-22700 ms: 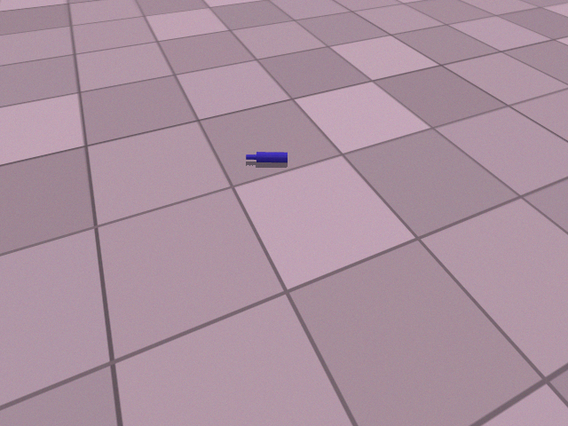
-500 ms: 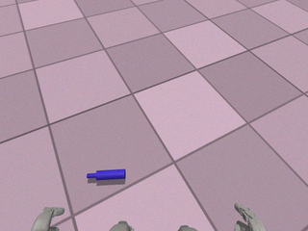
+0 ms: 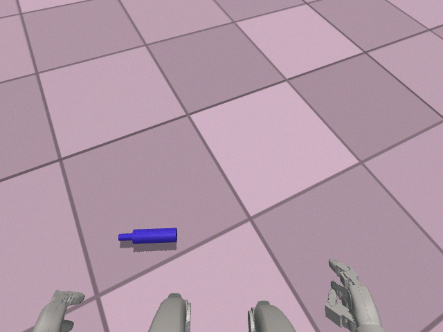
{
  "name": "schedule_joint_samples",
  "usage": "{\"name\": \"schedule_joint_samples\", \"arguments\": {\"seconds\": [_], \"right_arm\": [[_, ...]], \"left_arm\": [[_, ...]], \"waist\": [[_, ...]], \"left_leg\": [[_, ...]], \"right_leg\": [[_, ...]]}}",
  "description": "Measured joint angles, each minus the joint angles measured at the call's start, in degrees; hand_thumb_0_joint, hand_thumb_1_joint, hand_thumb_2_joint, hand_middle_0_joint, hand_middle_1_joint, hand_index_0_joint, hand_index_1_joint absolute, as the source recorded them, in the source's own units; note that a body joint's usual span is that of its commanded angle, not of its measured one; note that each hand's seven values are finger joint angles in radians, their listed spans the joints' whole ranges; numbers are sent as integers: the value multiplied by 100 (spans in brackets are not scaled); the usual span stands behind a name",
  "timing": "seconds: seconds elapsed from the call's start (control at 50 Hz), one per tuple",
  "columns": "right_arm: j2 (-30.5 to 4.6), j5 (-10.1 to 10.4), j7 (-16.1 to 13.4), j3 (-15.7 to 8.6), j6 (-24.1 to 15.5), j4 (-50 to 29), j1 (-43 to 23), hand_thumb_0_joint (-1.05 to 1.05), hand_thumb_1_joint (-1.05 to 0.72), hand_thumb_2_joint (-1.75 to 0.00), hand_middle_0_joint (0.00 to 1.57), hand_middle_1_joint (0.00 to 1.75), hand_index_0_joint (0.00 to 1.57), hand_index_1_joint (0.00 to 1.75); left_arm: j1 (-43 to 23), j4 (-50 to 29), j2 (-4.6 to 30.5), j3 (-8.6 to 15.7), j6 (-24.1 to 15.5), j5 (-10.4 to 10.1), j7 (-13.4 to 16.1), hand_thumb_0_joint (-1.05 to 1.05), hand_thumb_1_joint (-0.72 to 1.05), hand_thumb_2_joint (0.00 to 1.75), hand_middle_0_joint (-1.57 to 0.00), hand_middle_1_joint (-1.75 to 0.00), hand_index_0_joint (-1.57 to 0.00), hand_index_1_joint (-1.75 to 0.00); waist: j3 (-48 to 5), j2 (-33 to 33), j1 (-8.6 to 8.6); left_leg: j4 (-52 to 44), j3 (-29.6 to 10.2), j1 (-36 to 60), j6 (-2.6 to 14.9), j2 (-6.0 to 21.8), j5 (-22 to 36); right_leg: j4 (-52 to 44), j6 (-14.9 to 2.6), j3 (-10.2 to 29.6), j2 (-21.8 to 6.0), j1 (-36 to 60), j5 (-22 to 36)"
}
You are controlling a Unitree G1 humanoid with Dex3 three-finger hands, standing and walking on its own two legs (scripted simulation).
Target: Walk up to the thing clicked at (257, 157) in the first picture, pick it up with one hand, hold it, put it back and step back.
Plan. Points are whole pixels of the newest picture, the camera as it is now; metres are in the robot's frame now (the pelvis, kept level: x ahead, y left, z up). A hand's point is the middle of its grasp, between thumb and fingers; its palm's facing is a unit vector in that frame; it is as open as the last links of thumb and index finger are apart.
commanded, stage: rise first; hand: left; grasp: from above
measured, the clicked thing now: (148, 236) +0.47 +0.28 -0.65
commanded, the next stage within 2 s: none
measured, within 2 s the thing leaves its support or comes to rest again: neither
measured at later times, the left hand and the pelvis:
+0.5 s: hand (85, 330) +0.14 +0.28 -0.21, palm faces -0.31 -0.74 -0.60, open 14.4 cm; pelvis -0.03 +0.00 -0.07, yaw +0 degrees
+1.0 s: hand (116, 265) +0.31 +0.30 -0.40, palm faces -0.46 -0.24 -0.85, open 14.1 cm; pelvis -0.09 -0.01 -0.26, yaw -5 degrees
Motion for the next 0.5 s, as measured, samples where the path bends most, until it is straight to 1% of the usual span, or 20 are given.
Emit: {"name": "schedule_joint_samples", "arguments": {"seconds": [0.18,0.3,0.34,0.38,0.42,0.5], "right_arm": [[17,6,-20,-4,-59,-43,18,1,-91,-90,20,29,20,30],[-5,12,-4,-16,-124,-38,-16,1,-92,-90,20,29,20,30],[-26,13,9,-15,-159,-35,-45,1,-92,-90,20,30,20,30],[-57,12,21,-8,-209,-29,-93,1,-92,-90,20,30,20,30],[-91,10,42,-5,-277,-8,-159,1,-92,-90,20,30,20,30],[-180,-16,108,-22,-415,114,-350,1,-93,-90,20,30,20,30]], "left_arm": [[201,-313,36,-22,-40,133,68,0,-56,99,-7,-105,-7,-105],[249,-354,72,-47,-155,222,106,0,-57,98,-8,-104,-7,-104],[193,-292,106,-70,-228,289,113,0,-57,98,-8,-104,-7,-104],[39,-111,170,-97,-355,418,120,0,-57,98,-8,-103,-8,-104],[-209,175,259,-98,-537,600,126,0,-58,99,-8,-103,-8,-104],[-848,807,483,-61,-1004,1103,177,0,-58,99,-9,-103,-8,-104]], "waist": [[-43,30,-10],[-115,39,2],[-134,41,10],[-151,41,13],[-176,26,16],[-220,-26,5]], "left_leg": [[401,-46,-460,-1,4,-92],[698,-61,-787,1,-5,-155],[816,-68,-923,0,-15,-174],[967,-78,-1114,-1,-27,-196],[1167,-82,-1380,-4,-39,-228],[1721,-78,-2085,-23,-63,-334]], "right_leg": [[387,3,-25,17,-440,-97],[694,9,-26,16,-763,-173],[823,11,-27,11,-900,-202],[992,10,-30,4,-1091,-240],[1220,7,-23,-1,-1365,-292],[1849,3,10,-10,-2096,-447]]}}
